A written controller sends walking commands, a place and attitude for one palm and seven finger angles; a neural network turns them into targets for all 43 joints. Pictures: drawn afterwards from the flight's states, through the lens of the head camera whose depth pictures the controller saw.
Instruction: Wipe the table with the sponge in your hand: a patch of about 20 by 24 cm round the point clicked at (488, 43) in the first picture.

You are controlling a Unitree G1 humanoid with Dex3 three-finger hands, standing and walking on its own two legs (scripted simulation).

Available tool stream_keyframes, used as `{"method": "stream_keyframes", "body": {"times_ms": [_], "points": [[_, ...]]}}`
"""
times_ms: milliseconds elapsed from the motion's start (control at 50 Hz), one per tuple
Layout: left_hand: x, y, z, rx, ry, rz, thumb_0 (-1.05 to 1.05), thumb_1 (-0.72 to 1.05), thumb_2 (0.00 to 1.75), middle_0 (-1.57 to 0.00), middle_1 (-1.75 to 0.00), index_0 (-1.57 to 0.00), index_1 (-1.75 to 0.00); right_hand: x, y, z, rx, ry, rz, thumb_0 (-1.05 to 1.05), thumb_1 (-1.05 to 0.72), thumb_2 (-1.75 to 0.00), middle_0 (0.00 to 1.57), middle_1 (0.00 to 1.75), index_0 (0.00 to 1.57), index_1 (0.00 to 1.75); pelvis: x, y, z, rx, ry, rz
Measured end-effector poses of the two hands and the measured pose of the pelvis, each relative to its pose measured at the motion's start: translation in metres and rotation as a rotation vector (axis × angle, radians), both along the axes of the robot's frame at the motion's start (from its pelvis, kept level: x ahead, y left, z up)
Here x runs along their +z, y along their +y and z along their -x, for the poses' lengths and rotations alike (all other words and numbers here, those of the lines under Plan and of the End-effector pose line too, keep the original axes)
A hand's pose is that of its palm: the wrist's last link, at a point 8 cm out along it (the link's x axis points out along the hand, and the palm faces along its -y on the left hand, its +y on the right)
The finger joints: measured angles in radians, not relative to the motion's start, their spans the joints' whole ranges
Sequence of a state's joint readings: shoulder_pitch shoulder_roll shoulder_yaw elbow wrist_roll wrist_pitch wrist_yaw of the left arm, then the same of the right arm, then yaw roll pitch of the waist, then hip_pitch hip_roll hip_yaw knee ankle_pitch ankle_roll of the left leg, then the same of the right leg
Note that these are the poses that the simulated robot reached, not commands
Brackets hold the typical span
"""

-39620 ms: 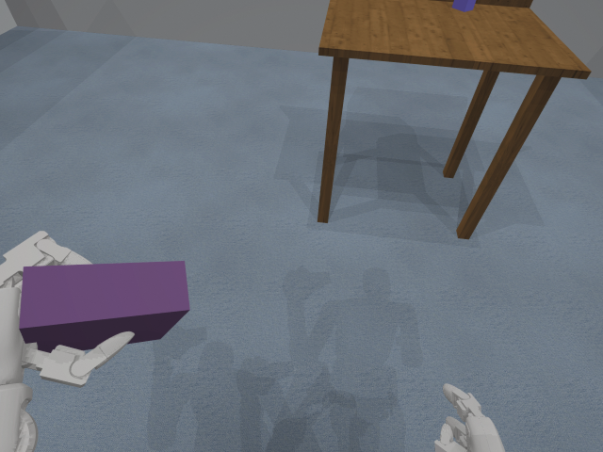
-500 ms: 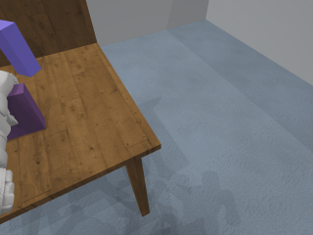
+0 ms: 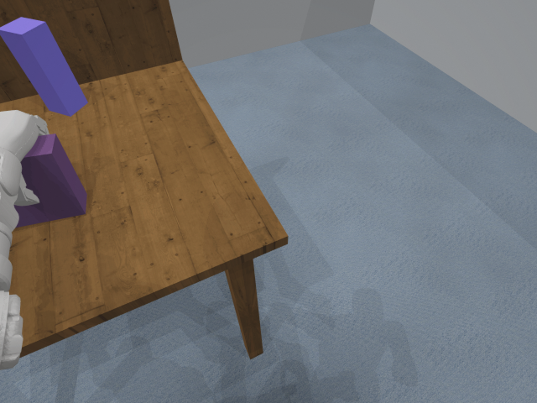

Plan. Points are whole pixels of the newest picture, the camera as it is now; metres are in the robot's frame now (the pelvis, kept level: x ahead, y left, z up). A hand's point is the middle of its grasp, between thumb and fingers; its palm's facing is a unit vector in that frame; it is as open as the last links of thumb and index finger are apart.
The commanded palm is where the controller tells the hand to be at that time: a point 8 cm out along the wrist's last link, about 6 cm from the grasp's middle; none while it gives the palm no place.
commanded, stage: wipe back along the first lane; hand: left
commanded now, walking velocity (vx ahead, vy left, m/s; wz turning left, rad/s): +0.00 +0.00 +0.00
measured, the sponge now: (28, 194) +0.39 +0.39 +0.09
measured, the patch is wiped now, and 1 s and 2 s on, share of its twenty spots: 0.80 0.95 1.00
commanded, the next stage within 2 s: lift the sponge slowly off the table in 1.40 s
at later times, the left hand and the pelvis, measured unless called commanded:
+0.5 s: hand (24, 188) +0.36 +0.36 +0.14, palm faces -0.05 +0.02 -1.00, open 9.4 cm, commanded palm +0.33 +0.35 +0.17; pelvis +0.01 -0.01 +0.00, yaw +0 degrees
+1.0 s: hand (24, 216) +0.32 +0.34 +0.13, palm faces +0.00 +0.00 -1.00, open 9.4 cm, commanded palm +0.28 +0.33 +0.17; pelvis +0.02 -0.01 +0.00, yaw +1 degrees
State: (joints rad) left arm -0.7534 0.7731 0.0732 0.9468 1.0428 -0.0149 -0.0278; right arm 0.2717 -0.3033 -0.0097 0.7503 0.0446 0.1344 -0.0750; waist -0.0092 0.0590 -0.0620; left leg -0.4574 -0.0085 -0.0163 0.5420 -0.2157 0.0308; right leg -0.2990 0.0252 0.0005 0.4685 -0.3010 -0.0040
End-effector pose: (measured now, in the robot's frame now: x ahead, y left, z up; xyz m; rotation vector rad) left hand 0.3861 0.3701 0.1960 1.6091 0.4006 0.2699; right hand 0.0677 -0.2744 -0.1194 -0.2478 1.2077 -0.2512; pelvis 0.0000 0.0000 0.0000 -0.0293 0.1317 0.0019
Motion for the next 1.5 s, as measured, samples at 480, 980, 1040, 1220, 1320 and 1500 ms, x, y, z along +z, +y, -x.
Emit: {"method": "stream_keyframes", "body": {"times_ms": [480,980,1040,1220,1320,1500], "points": [[-0.006,-0.020,0.036,0.064,-0.050,0.026,-0.02,-0.47,1.11,-0.75,-1.43,-0.80,-1.45,0.015,-0.002,-0.072,0.069,-0.190,-0.032,0.00,-0.90,-0.90,0.20,0.30,0.20,0.30,0.002,-0.012,-0.007,-0.002,-0.063,-0.015],[-0.008,-0.044,0.084,0.069,-0.099,0.039,-0.02,-0.46,1.11,-0.74,-1.44,-0.78,-1.47,0.019,0.021,-0.131,0.168,-0.306,-0.097,0.01,-0.90,-0.90,0.20,0.30,0.20,0.30,0.000,-0.015,-0.017,0.009,-0.102,-0.026],[-0.008,-0.045,0.090,0.069,-0.101,0.043,-0.01,-0.46,1.11,-0.74,-1.44,-0.79,-1.46,0.020,0.023,-0.134,0.176,-0.316,-0.098,0.01,-0.90,-0.90,0.20,0.30,0.20,0.30,0.000,-0.015,-0.015,0.009,-0.107,-0.027],[-0.008,-0.051,0.106,0.060,-0.118,0.043,-0.01,-0.46,1.11,-0.74,-1.44,-0.79,-1.46,0.025,0.026,-0.137,0.194,-0.342,-0.095,0.01,-0.90,-0.90,0.20,0.30,0.20,0.30,0.001,-0.014,-0.011,0.010,-0.121,-0.026],[-0.008,-0.055,0.117,0.058,-0.130,0.047,0.00,-0.46,1.11,-0.74,-1.44,-0.79,-1.46,0.027,0.028,-0.137,0.199,-0.356,-0.101,0.01,-0.90,-0.90,0.20,0.30,0.20,0.30,0.001,-0.013,-0.008,0.008,-0.129,-0.026],[-0.008,-0.064,0.136,0.056,-0.150,0.052,0.01,-0.46,1.11,-0.74,-1.45,-0.79,-1.47,0.030,0.037,-0.142,0.220,-0.386,-0.117,0.01,-0.90,-0.90,0.20,0.30,0.20,0.30,0.001,-0.013,-0.004,0.009,-0.150,-0.027]]}}
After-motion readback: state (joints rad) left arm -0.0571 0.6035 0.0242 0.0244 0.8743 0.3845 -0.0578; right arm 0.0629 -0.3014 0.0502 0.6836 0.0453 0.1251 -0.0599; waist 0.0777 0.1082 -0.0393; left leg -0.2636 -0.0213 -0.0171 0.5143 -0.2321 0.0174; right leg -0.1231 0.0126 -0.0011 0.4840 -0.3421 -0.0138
